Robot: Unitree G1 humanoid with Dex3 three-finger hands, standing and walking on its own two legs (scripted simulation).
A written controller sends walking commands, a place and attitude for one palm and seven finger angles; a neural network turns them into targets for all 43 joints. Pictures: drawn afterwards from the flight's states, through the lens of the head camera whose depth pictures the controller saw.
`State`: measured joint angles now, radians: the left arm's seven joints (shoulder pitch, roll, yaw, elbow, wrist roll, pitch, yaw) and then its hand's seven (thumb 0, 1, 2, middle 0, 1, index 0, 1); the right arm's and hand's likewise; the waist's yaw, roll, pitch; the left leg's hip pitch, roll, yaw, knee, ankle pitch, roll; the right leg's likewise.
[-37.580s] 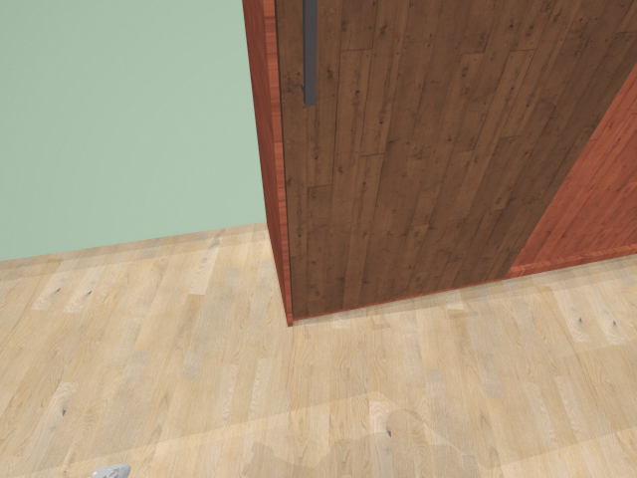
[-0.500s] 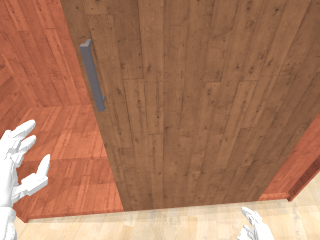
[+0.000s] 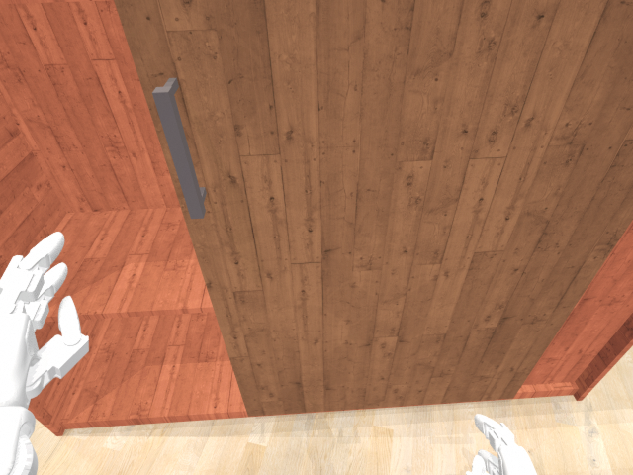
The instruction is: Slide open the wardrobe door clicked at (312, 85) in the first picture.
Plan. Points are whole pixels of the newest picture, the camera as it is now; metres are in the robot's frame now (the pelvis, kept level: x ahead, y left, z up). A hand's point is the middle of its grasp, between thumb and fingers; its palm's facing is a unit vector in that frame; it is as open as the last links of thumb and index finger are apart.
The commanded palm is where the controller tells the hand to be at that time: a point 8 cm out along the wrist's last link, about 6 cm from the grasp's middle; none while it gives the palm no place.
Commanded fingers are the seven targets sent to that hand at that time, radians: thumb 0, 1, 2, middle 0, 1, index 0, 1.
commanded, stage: step back with the hand held close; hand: left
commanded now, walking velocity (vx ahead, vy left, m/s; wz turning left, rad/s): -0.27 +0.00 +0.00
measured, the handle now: (185, 152) +0.47 +0.26 +0.21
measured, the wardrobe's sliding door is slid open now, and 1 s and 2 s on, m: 0.59 0.59 0.59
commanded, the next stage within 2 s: stop stepping back and stand still in 1.20 s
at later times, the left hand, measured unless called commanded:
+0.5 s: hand (15, 367) +0.15 +0.30 +0.16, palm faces +0.41 -0.79 -0.46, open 7.5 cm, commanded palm +0.09 +0.34 +0.17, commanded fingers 0.00 0.90 0.90 -0.20 -0.30 -0.20 -0.30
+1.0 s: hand out of the picture +0.08 +0.38 +0.16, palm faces +0.47 -0.80 -0.36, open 7.5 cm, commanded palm -0.01 +0.41 +0.17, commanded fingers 0.00 0.90 0.90 -0.20 -0.30 -0.20 -0.30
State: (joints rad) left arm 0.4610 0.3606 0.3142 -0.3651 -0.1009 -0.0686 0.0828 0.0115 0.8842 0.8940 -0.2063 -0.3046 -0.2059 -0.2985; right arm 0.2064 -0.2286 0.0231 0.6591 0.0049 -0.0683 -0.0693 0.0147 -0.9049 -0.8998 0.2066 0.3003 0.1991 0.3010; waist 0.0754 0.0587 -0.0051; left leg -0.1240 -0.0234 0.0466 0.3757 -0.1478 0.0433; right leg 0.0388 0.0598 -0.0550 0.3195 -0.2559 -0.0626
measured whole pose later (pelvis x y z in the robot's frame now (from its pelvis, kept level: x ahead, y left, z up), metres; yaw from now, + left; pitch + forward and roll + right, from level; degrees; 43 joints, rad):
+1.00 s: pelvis -0.12 +0.10 -0.01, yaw +5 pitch -1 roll -9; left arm 0.39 0.44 0.40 -0.50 -0.02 -0.22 0.11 0.01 0.88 0.89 -0.21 -0.30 -0.21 -0.30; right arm 0.20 -0.20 -0.02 0.61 -0.01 -0.10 -0.06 0.01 -0.91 -0.90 0.21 0.30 0.20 0.30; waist 0.01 0.03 0.02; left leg -0.44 -0.02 0.03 0.41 -0.02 0.10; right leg -0.33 0.14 0.01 0.98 -0.44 -0.01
